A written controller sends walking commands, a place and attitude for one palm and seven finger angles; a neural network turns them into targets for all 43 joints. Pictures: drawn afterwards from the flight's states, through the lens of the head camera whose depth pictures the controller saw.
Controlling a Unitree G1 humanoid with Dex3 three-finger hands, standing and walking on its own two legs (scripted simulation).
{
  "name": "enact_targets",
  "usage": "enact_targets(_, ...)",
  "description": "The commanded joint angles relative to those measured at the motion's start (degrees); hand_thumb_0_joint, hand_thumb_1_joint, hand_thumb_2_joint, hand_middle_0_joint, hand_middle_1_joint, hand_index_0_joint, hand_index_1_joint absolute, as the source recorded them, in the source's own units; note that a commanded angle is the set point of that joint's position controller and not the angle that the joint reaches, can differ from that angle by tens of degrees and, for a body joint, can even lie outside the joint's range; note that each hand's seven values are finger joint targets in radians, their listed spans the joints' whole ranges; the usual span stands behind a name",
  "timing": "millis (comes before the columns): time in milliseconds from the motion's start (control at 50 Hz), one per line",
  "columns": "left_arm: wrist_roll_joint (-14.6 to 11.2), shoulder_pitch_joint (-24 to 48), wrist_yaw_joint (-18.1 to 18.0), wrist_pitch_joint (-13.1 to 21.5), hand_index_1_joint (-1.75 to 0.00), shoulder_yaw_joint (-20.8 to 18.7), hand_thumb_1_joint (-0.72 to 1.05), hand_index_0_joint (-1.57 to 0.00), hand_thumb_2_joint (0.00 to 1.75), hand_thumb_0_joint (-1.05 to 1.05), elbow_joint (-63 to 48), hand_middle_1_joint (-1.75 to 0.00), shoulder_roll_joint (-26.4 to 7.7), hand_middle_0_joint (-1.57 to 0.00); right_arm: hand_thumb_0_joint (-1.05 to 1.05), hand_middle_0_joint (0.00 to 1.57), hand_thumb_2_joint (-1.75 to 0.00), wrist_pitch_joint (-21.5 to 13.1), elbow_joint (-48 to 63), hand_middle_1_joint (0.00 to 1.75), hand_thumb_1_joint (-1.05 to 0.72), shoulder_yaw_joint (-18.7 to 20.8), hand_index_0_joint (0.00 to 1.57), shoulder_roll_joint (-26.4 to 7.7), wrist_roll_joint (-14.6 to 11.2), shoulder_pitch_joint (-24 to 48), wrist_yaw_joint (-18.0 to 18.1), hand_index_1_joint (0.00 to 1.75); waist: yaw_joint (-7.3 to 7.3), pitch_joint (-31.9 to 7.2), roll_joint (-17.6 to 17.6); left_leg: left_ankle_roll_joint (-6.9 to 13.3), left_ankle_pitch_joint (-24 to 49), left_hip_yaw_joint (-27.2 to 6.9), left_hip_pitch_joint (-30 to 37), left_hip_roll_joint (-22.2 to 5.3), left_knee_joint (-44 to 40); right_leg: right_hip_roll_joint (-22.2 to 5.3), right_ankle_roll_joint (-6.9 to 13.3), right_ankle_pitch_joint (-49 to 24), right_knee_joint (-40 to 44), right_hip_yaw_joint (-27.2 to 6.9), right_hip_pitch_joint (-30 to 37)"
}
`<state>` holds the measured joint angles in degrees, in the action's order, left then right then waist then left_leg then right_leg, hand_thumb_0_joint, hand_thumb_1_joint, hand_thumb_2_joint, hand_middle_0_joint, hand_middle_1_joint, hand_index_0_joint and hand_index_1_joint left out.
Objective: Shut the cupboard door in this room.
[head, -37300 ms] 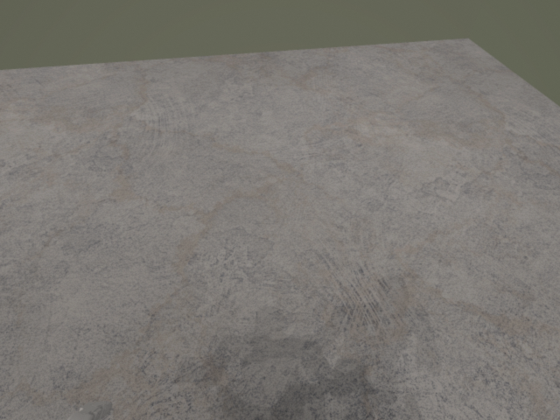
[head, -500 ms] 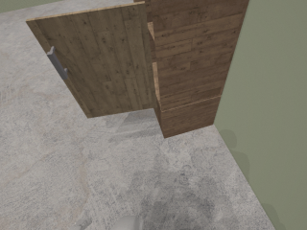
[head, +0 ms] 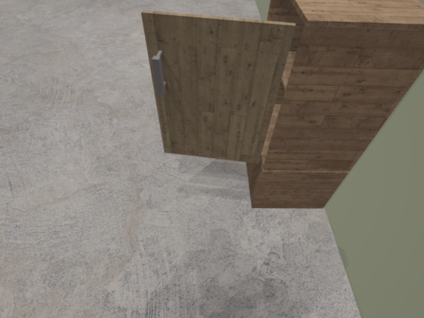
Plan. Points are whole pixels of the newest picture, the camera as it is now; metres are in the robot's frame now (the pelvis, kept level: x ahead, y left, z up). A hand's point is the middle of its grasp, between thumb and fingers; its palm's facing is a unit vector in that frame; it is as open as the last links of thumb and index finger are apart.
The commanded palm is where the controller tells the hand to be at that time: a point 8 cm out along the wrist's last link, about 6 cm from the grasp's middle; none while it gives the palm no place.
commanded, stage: take the last steps up to it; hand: left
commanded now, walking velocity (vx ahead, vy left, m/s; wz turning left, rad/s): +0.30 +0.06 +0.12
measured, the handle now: (160, 73) +0.79 +0.25 +0.02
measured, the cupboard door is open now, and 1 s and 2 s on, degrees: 82 82 82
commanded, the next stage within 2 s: come to a stop and stand still in 0.88 s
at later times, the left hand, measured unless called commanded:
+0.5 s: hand out of the picture +0.04 +0.13 -0.15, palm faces +0.16 -0.97 -0.20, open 7.4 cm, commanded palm none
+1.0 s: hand (133, 220) +0.36 +0.25 -0.16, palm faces +0.10 -0.97 -0.22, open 7.4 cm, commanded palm none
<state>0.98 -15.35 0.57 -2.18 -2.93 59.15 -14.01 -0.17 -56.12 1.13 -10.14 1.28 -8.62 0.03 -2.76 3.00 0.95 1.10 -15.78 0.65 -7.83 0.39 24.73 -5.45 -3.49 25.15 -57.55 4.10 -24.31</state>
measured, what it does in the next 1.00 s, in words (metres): walks ahead: right foot, then left foot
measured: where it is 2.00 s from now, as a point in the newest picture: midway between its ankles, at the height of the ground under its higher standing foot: (193, 309)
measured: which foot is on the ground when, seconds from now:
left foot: down 0.00-0.16, up 0.18-0.66, down 0.68-1.00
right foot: up 0.00-0.14, down 0.16-0.70, up 0.72-1.00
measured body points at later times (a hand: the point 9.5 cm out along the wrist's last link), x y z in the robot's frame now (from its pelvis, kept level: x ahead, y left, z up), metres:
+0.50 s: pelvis +0.10 -0.02 +0.01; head +0.13 -0.05 +0.46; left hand +0.03 +0.18 -0.13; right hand +0.14 -0.26 -0.16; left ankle +0.16 +0.15 -0.67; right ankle +0.06 -0.13 -0.74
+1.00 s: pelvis +0.28 +0.05 +0.00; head +0.31 +0.04 +0.45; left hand +0.35 +0.30 -0.14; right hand +0.33 -0.18 -0.16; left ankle +0.23 +0.16 -0.74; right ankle +0.36 -0.05 -0.72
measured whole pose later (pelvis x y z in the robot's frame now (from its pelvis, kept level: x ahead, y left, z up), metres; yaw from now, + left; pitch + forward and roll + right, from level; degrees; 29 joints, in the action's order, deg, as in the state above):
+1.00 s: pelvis +0.28 +0.05 +0.00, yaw +3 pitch +0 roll +2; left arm 1.2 -9.0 0.5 1.4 -3.3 56.6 -10.5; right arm -3.3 -60.6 2.9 -10.2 1.7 -14.0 0.5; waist -0.3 2.9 0.8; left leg 0.8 -16.5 9.6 -7.2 -0.6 23.9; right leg -5.9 -0.6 16.1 -43.4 6.5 -27.4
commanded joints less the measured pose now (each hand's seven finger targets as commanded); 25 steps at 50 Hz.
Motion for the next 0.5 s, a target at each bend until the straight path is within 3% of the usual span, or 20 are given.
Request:
enact_targets(0,0.3,5.4,0.4,2.3,-0.30,0.0,0.90,-0.20,0.90,0.00,-6.1,-0.30,-2.2,-0.20,0.00,0.20,-0.90,-1.1,0.9,0.30,-0.90,3.4,0.20,-11.0,-0.1,-6.8,0.9,0.30,4.03,2.9,-9.2,9.9,-2.2,-13.7,0.4,-14.1,-13.5,-0.7,0.6,-1.1,7.8,0.1,-5.5)
enact_targets(60,0.4,3.1,0.6,2.9,-0.30,0.3,0.90,-0.20,0.90,0.00,-6.0,-0.30,-0.7,-0.20,0.00,0.20,-0.90,-1.2,0.7,0.30,-0.90,3.7,0.20,-10.8,0.1,-6.3,0.7,0.30,2.93,2.1,-9.2,9.2,-5.7,-12.9,-3.9,-12.9,-11.9,1.1,0.9,-2.4,17.9,2.2,3.0)
enact_targets(80,0.4,1.1,0.7,3.3,-0.30,0.1,0.90,-0.20,0.90,0.00,-5.3,-0.30,-1.3,-0.20,0.00,0.20,-0.90,-1.2,0.4,0.30,-0.90,3.6,0.20,-10.6,0.0,-6.1,0.6,0.30,1.81,1.7,-8.9,8.4,-7.1,-12.3,-7.1,-11.9,-9.9,2.0,1.2,-4.4,21.6,2.5,8.6)
enact_targets(100,0.5,-3.9,0.7,3.6,-0.30,-0.2,0.90,-0.20,0.90,0.00,-3.6,-0.30,-1.1,-0.20,0.00,0.20,-0.90,-1.1,0.4,0.30,-0.90,3.4,0.20,-10.2,-0.1,-5.0,0.6,0.30,-0.58,0.5,-6.9,6.8,-10.3,-10.3,-10.9,-9.8,-5.8,3.0,1.3,-7.8,26.2,3.6,15.7)
enact_targets(120,0.8,-9.3,0.4,4.2,-0.30,-0.7,0.90,-0.20,0.90,0.00,-1.8,-0.30,-2.9,-0.20,0.00,0.20,-0.90,-1.2,0.4,0.30,-0.90,3.2,0.20,-8.5,-0.4,-4.9,0.6,0.30,-2.82,-0.2,-1.8,4.5,-13.9,-7.7,-17.4,-6.0,2.6,0.8,1.9,-6.6,31.5,0.4,24.4)
enact_targets(140,1.4,-14.4,-0.3,4.9,-0.30,-1.8,0.90,-0.20,0.90,0.00,-0.7,-0.30,-8.3,-0.20,0.00,0.20,-0.90,-1.5,1.7,0.30,-0.90,2.3,0.20,-4.7,-1.0,-5.5,0.2,0.30,-4.77,-1.1,13.6,1.2,-16.8,-0.3,-27.8,1.2,19.7,-12.4,5.8,7.8,41.3,-17.5,30.7)
enact_targets(160,0.5,-17.1,-0.7,4.6,-0.30,-2.2,0.90,-0.20,0.90,0.00,-0.8,-0.30,-11.2,-0.20,0.00,0.20,-0.90,-1.3,4.6,0.30,-0.90,2.4,0.20,-5.7,-0.4,-1.4,-0.3,0.30,-6.29,0.9,15.9,0.5,-19.5,-1.4,-32.6,1.3,31.7,-22.3,10.8,16.9,51.0,-33.6,26.6)
enact_targets(180,0.1,-14.2,-1.2,5.0,-0.30,-2.4,0.90,-0.20,0.90,0.00,-1.2,-0.30,-10.6,-0.20,0.00,0.20,-0.90,-0.8,4.2,0.30,-0.90,3.2,0.20,-7.7,-0.1,-1.0,-0.6,0.30,-4.29,2.8,14.5,0.6,-14.3,-4.3,-32.7,-1.6,38.9,-23.4,12.4,24.9,54.1,-37.3,20.6)
enact_targets(200,0.1,-10.0,-1.4,5.3,-0.30,-2.2,0.90,-0.20,0.90,0.00,-1.9,-0.30,-8.9,-0.20,0.00,0.20,-0.90,-0.8,3.2,0.30,-0.90,3.5,0.20,-7.8,0.1,-0.5,-1.0,0.30,-2.59,5.8,11.0,0.3,-9.0,-5.0,-33.2,-3.6,42.3,-22.4,12.4,24.8,54.0,-34.8,15.6)
enact_targets(220,0.2,-6.1,-1.5,5.5,-0.30,-1.5,0.90,-0.20,0.90,0.00,-2.8,-0.30,-6.0,-0.20,0.00,0.20,-0.90,-0.5,1.8,0.30,-0.90,3.6,0.20,-7.0,0.2,-2.6,-1.3,0.30,0.04,6.8,6.5,-0.3,-3.9,-4.7,-31.5,-5.0,42.4,-19.9,10.7,19.3,52.6,-26.9,12.0)
enact_targets(240,0.2,-4.0,-1.5,5.8,-0.30,-1.0,0.90,-0.20,0.90,0.00,-3.2,-0.30,-3.8,-0.20,0.00,0.20,-0.90,-0.1,0.2,0.30,-0.90,3.5,0.20,-5.5,0.4,-5.1,-1.6,0.30,1.64,5.7,4.9,-1.1,0.6,-3.7,-28.5,-5.5,41.5,-16.1,8.7,11.3,51.5,-18.7,10.2)
enact_targets(260,0.1,-4.0,-1.5,6.1,-0.30,-0.7,0.90,-0.20,0.90,0.00,-3.0,-0.30,-2.5,-0.20,0.00,0.20,-0.90,0.4,-1.0,0.30,-0.90,3.3,0.20,-4.2,0.5,-7.0,-1.7,0.30,2.30,5.0,5.6,-1.7,3.4,-2.4,-26.6,-5.5,40.7,-13.6,7.6,5.1,51.1,-13.1,9.7)
enact_targets(300,0.1,-5.9,-1.5,6.7,-0.30,-0.5,0.90,-0.20,0.90,0.00,-1.7,-0.30,-1.8,-0.20,0.00,0.20,-0.90,0.5,-1.9,0.30,-0.90,3.2,0.20,-3.1,0.4,-8.7,-2.0,0.30,2.54,3.3,6.1,-2.7,6.5,-0.6,-26.1,-5.6,38.2,-11.4,7.4,-3.3,51.0,-7.4,12.0)
enact_targets(380,0.2,-10.6,-1.5,7.5,-0.30,-0.4,0.90,-0.20,0.90,0.00,0.9,-0.30,-2.0,-0.20,0.00,0.20,-0.90,0.2,-1.1,0.30,-0.90,3.2,0.20,-2.8,0.2,-5.9,-2.2,0.30,1.04,2.9,6.0,-3.7,8.5,0.5,-30.2,-6.1,33.4,-11.8,8.7,-12.5,50.3,-5.1,19.2)
enact_targets(480,0.5,-12.7,-1.8,7.6,-0.30,-0.6,0.90,-0.20,0.90,0.00,3.0,-0.30,-2.5,-0.20,0.00,0.20,-0.90,-0.6,1.1,0.30,-0.90,2.6,0.20,-1.9,0.0,0.6,-2.8,0.30,-0.24,5.2,7.1,-3.5,7.5,2.9,-30.0,-6.9,21.8,-13.2,9.9,-17.5,49.0,-2.5,21.5)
